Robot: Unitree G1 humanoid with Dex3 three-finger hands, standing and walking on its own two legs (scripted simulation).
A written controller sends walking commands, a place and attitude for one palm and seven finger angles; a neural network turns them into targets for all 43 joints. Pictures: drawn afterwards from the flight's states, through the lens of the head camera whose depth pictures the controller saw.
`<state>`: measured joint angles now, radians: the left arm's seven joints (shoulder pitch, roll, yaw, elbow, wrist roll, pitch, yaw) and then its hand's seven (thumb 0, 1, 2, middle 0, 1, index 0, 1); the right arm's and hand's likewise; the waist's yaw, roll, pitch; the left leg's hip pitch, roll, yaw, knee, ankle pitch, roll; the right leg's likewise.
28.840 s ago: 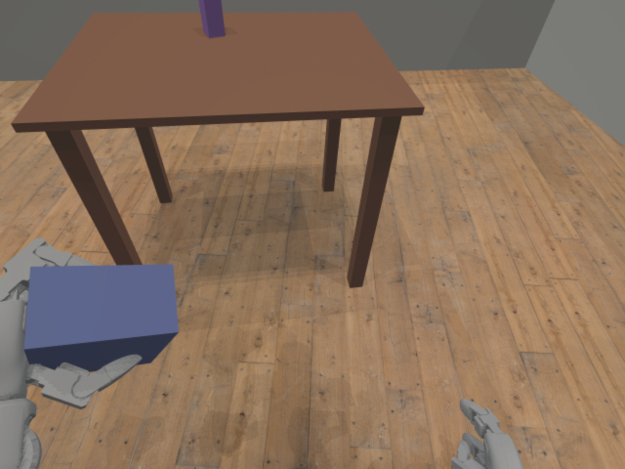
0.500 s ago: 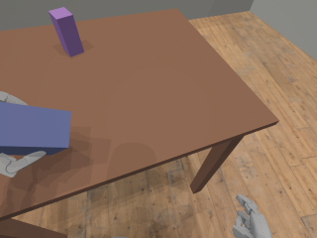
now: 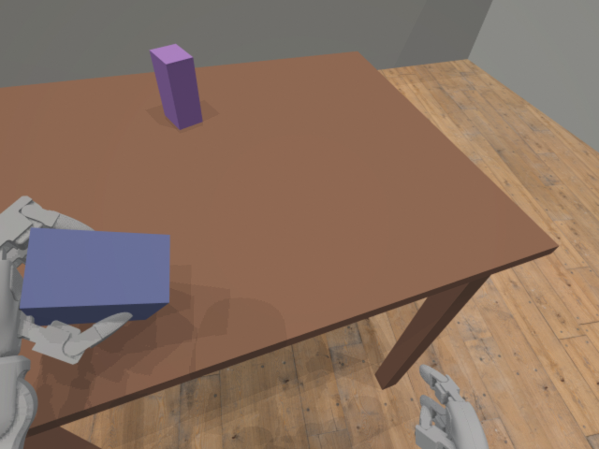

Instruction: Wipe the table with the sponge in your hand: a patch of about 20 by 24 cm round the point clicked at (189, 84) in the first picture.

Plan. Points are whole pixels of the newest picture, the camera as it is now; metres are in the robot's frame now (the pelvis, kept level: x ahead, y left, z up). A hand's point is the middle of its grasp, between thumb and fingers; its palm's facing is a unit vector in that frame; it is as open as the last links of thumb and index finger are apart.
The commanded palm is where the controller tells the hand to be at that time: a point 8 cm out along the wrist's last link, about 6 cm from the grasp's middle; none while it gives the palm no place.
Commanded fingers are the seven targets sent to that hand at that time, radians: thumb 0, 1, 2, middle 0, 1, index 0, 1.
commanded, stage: come to a stop and stand still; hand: left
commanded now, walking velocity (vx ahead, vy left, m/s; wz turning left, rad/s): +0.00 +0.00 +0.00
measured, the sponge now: (118, 282) +0.24 +0.22 +0.14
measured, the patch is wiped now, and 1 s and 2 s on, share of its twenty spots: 0.00 0.00 0.00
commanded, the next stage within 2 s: look again from close up in 0.26 s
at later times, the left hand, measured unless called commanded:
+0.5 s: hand (79, 281) +0.22 +0.25 +0.16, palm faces +0.38 -0.84 -0.38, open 10.6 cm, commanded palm +0.17 +0.28 +0.18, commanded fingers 0.00 0.10 1.30 -1.20 -1.60 -1.20 -1.60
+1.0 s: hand (89, 259) +0.24 +0.24 +0.18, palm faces +0.41 -0.83 -0.39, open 10.6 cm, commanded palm +0.17 +0.27 +0.18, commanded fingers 0.00 0.10 1.30 -1.20 -1.60 -1.20 -1.60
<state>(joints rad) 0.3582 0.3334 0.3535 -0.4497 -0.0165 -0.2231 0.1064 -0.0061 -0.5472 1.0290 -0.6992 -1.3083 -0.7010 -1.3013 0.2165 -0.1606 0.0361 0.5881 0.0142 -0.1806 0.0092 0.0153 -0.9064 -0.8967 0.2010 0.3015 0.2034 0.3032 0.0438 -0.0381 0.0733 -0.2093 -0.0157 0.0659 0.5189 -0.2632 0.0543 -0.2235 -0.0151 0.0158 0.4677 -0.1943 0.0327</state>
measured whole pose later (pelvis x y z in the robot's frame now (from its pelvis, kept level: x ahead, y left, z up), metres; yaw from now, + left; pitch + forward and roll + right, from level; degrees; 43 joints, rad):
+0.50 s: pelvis +0.01 +0.00 +0.00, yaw +1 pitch -3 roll -1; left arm 0.43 0.37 0.35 -0.49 -0.02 -0.20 0.11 -0.01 -0.55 1.03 -0.70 -1.31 -0.70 -1.30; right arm 0.19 -0.18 0.01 0.57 0.02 -0.13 -0.02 0.01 -0.91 -0.90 0.20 0.30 0.20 0.30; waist 0.03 -0.04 0.10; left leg -0.18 -0.02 0.05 0.47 -0.25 0.05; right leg -0.18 -0.01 0.00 0.41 -0.18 0.03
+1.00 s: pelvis +0.00 -0.01 +0.00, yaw -1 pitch -2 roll -1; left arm 0.33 0.37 0.39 -0.38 -0.04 -0.23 0.10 -0.01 -0.54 1.03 -0.69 -1.31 -0.70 -1.31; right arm 0.20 -0.21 0.00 0.57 0.02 -0.17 0.02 0.02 -0.91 -0.90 0.20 0.30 0.20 0.30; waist 0.02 0.00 0.08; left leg -0.20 0.00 0.08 0.48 -0.25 0.04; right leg -0.23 0.00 0.03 0.44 -0.18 0.02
